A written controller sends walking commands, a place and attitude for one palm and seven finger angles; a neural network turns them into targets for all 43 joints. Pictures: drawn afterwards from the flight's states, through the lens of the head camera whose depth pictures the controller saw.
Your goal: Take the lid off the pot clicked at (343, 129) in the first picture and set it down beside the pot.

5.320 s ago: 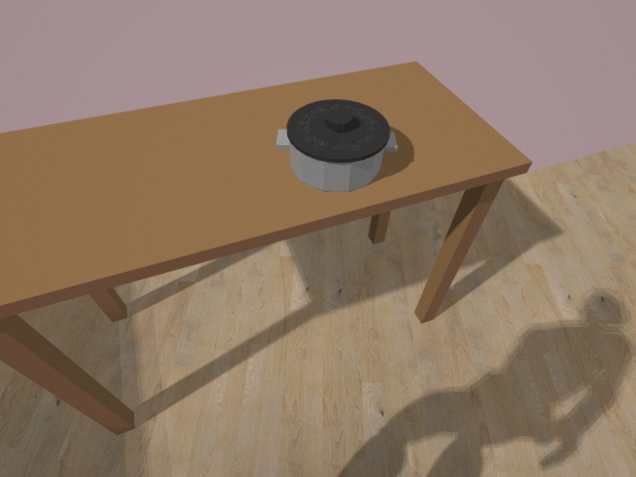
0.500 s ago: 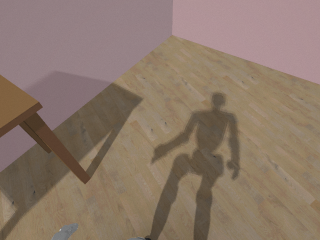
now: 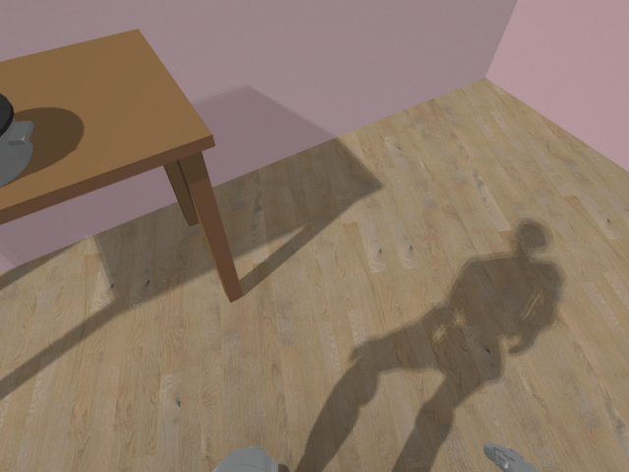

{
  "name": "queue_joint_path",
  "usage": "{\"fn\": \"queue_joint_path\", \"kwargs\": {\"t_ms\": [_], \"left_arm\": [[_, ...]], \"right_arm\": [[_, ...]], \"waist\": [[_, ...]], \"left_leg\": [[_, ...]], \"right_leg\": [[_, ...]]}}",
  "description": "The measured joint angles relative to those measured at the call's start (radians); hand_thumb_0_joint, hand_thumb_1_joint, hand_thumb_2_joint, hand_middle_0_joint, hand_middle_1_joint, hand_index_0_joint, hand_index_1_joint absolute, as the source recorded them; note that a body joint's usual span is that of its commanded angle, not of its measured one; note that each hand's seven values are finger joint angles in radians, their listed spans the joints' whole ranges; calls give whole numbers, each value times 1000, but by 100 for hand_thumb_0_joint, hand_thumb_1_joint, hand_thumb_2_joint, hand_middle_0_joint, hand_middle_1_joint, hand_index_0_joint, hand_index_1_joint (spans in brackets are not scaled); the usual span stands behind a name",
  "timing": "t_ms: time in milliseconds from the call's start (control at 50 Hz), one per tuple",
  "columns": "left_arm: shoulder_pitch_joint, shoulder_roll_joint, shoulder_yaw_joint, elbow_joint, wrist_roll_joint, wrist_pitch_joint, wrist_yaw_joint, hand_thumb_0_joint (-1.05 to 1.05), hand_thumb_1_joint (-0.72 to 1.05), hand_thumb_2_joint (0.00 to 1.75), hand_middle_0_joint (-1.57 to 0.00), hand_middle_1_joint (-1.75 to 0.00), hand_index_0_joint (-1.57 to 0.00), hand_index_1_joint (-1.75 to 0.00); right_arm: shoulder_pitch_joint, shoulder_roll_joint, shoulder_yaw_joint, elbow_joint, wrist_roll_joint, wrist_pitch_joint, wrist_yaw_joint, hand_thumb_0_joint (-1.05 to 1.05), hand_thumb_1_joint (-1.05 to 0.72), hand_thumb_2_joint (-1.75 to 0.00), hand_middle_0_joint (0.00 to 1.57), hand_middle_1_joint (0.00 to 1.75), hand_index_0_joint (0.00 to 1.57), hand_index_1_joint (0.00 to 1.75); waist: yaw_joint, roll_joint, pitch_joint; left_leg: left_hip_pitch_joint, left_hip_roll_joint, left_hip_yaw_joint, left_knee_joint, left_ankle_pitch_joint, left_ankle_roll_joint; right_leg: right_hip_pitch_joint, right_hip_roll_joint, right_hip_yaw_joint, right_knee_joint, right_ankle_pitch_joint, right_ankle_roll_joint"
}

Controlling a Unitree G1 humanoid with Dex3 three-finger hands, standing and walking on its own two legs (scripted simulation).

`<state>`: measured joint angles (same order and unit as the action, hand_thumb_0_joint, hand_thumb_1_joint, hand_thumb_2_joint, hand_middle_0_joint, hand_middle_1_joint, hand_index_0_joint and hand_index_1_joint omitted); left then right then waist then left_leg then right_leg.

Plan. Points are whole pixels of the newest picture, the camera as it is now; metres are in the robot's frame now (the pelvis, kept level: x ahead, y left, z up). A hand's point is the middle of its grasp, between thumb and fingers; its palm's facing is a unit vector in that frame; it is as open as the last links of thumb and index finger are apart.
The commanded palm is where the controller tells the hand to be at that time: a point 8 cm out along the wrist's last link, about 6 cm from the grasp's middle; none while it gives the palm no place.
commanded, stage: turn to face it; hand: left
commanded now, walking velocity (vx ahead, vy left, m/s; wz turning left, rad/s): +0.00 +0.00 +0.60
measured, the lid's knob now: out of the picture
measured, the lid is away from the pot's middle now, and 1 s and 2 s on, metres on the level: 0.00 0.00 0.00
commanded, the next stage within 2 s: take the last steps up to it in 0.96 s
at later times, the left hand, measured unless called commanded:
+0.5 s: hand out of the picture +0.08 +0.25 -0.14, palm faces +0.28 -0.91 -0.31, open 7.4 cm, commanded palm none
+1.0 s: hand out of the picture -0.05 +0.16 -0.16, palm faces +0.55 -0.79 -0.26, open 7.4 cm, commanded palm none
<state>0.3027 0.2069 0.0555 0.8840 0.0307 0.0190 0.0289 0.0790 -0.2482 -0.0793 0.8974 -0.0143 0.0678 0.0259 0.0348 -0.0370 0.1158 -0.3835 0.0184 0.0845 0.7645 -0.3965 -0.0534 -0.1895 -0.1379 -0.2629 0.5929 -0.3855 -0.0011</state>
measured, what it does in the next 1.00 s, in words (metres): steps on the spot, turning left: left foot, then right foot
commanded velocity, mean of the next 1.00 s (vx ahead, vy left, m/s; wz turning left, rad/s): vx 0.00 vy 0.00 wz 0.48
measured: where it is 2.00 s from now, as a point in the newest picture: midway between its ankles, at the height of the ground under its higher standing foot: (264, 458)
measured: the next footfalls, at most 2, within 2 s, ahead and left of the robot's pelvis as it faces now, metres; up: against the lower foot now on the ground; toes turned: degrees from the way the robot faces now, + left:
left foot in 0.04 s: +0.06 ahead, +0.11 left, +0.00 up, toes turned +7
right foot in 0.56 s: +0.09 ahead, -0.11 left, +0.00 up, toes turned +20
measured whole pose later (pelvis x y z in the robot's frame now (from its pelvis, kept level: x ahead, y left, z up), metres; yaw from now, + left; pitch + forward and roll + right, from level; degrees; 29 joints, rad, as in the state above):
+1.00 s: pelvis +0.04 -0.01 +0.00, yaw +32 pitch +0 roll +2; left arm 0.32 0.19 0.05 0.91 0.03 0.01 0.03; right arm 0.09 -0.24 -0.07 0.93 -0.01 0.06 0.01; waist 0.04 -0.02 0.11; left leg -0.37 0.00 0.04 0.76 -0.41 -0.05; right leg -0.17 -0.10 -0.18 0.54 -0.36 -0.01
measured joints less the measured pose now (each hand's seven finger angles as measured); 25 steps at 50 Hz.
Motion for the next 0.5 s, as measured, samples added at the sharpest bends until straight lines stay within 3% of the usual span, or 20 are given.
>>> {"fn": "queue_joint_path", "kwargs": {"t_ms": [40, 100, 180, 300, 500], "left_arm": [[15, 19, 9, 4, -6, 5, -4, 1, 91, 90, -20, -30, -20, -30], [-18, 54, 19, 21, -11, 38, -2, 1, 91, 90, -20, -30, -20, -30], [-72, 70, 28, 18, -7, 45, -7, 1, 91, 90, -20, -30, -20, -30], [-118, 71, 24, -15, -4, 29, -15, 1, 91, 90, -20, -30, -20, -30], [-173, 52, 8, -47, -19, 23, -7, 1, 91, 90, -20, -30, -20, -30]], "right_arm": [[-9, -1, 6, -27, -2, -21, 2, 1, -91, -90, 20, 30, 20, 30], [-19, 14, 13, -45, 1, -45, -2, 1, -91, -90, 20, 30, 20, 30], [13, 26, 25, -42, -3, -43, -17, 0, -91, -90, 20, 30, 20, 30], [65, 40, 31, -18, -1, -34, -14, 0, -90, -90, 20, 30, 21, 30], [144, 27, 10, 8, -9, -19, -16, 1, -90, -90, 20, 30, 21, 30]], "waist": [[2, -7, -12], [4, -35, -2], [1, -26, -14], [-14, 1, -43], [-72, 63, -52]], "left_leg": [[67, -12, 12, -151, 104, 37], [45, -42, -9, -107, 83, 105], [77, -60, -61, -181, 122, 109], [107, -83, -129, -284, 185, 116], [61, -113, -241, -261, 188, 81]], "right_leg": [[-38, -21, -16, 93, -38, 19], [-165, -1, 122, 389, -178, 54], [-277, 29, 219, 552, -69, 77], [-315, 38, 285, 482, 43, 98], [-194, 119, 293, 164, -20, 83]]}}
